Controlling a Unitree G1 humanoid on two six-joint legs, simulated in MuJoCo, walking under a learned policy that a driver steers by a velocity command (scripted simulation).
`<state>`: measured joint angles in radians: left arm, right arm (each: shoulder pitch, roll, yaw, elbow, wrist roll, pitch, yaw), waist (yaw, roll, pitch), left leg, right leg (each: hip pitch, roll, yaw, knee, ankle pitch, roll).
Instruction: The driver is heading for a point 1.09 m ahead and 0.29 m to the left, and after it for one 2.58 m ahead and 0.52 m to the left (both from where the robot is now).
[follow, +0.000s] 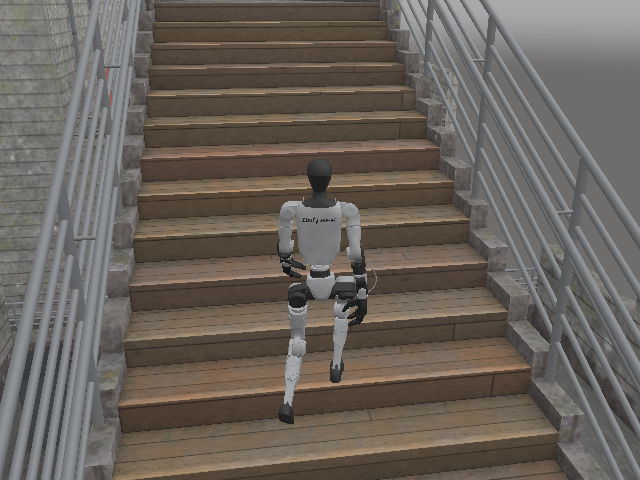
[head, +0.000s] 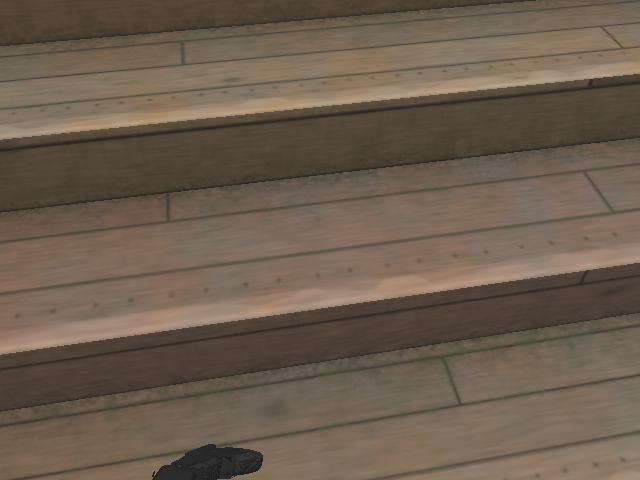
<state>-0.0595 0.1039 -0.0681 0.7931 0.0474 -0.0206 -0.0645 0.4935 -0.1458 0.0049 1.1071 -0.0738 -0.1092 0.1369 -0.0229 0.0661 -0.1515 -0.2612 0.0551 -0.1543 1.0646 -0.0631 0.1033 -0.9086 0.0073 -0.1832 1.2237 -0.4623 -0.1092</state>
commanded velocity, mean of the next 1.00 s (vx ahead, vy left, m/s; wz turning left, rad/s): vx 0.49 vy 0.00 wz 0.09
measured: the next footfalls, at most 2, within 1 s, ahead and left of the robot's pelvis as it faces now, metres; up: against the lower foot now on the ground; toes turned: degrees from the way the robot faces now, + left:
left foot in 0.46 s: +0.45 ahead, +0.12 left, +0.16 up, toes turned +5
right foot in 0.98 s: +0.80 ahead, -0.11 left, +0.33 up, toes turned +1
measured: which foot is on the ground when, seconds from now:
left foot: up 0.00-0.44, down 0.46-1.00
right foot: down 0.00-0.52, up 0.54-0.96, down 0.98-1.00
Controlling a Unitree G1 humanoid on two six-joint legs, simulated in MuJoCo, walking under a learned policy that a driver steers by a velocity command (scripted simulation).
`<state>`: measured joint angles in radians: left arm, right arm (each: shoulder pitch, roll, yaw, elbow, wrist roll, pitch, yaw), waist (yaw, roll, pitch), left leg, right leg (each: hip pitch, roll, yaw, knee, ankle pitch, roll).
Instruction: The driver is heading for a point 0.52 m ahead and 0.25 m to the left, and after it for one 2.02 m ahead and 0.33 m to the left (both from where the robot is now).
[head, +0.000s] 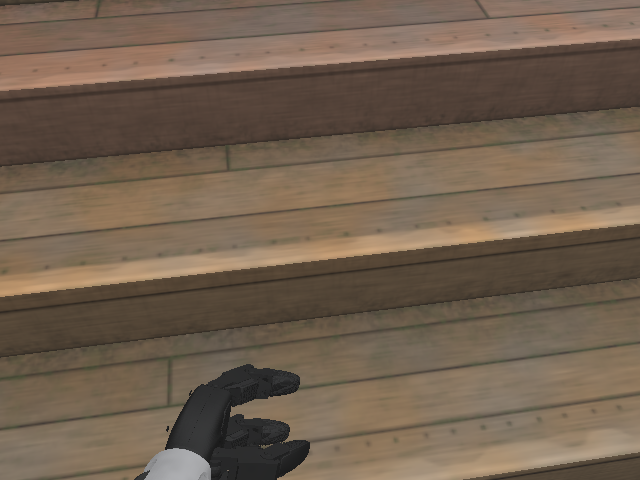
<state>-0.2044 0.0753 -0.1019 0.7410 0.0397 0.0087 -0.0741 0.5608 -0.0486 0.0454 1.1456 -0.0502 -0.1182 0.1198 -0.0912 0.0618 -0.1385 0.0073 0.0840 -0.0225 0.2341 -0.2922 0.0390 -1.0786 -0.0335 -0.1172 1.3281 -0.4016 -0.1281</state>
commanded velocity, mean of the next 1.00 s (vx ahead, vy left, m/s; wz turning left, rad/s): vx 0.42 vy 0.00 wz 0.53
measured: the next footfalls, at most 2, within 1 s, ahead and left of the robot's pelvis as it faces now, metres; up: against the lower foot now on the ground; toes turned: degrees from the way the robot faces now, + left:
left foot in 0.60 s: +0.48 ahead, +0.19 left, +0.33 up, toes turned +24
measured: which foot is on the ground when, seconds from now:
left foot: down 0.00-0.02, up 0.04-0.58, down 0.60-1.00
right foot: down 0.00-0.66, up 0.68-1.00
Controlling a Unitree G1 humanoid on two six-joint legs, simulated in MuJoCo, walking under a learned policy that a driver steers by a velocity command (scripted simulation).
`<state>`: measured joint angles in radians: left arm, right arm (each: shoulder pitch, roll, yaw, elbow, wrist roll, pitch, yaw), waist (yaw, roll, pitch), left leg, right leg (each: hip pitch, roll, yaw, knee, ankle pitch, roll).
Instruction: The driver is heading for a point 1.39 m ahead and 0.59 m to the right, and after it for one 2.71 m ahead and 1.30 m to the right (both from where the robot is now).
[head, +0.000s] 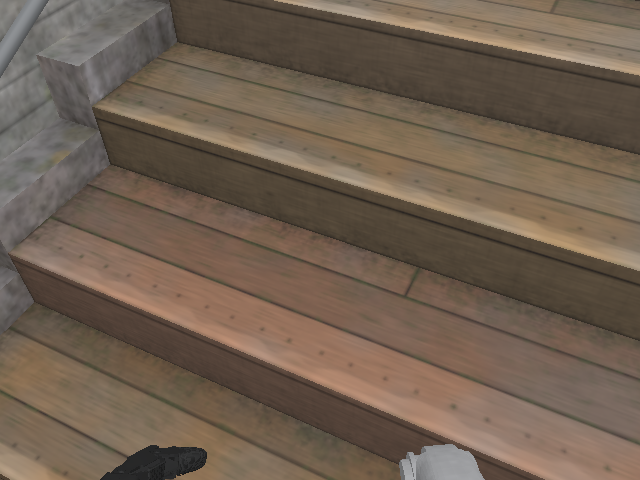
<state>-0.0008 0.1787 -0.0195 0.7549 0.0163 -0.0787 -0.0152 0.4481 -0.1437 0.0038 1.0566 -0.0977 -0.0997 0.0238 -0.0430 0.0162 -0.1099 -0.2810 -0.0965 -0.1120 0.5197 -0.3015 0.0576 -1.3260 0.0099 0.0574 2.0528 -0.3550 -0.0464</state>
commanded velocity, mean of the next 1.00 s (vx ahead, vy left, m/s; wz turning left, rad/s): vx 0.03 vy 0.00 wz -0.42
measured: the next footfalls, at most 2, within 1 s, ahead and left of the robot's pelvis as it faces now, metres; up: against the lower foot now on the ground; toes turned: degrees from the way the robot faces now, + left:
right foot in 0.16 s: +0.24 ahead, -0.15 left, +0.16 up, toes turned -6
left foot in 0.84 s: +0.33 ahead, +0.02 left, +0.16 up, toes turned -26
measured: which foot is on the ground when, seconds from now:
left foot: down 0.00-0.18, up 0.20-0.82, down 0.84-1.00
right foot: up 0.00-0.14, down 0.16-0.86, up 0.88-1.00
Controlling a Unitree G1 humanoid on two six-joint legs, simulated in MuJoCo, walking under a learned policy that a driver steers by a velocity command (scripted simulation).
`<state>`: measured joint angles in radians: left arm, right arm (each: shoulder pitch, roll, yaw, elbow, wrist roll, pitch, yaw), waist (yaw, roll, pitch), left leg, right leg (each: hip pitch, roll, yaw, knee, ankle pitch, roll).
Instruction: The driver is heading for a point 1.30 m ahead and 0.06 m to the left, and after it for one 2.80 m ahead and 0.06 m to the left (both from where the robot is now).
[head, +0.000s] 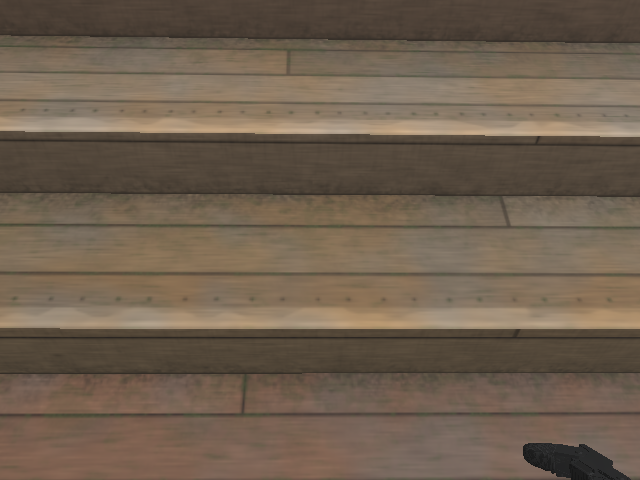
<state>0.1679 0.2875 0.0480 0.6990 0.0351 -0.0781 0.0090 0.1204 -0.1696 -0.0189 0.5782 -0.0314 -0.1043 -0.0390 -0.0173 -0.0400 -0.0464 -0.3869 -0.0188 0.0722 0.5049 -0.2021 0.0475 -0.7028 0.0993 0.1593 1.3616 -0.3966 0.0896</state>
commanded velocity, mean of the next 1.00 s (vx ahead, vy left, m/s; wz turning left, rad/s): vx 0.24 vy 0.00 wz -0.12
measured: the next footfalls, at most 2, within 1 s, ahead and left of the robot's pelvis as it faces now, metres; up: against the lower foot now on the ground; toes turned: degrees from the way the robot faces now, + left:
right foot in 0.26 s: +0.09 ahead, -0.14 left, +0.00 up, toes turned -6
right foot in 0.90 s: +0.47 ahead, -0.18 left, +0.16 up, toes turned -11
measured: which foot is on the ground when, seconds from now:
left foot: down 0.00-0.92, up 0.94-1.00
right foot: up 0.00-0.24, down 0.26-0.52, up 0.54-0.88, down 0.90-1.00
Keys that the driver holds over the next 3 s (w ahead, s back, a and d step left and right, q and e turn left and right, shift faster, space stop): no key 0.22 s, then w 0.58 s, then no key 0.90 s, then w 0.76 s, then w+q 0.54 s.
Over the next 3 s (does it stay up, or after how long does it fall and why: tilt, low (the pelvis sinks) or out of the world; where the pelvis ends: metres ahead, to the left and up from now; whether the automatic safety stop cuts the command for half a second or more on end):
stays up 0.96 -0.09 0.36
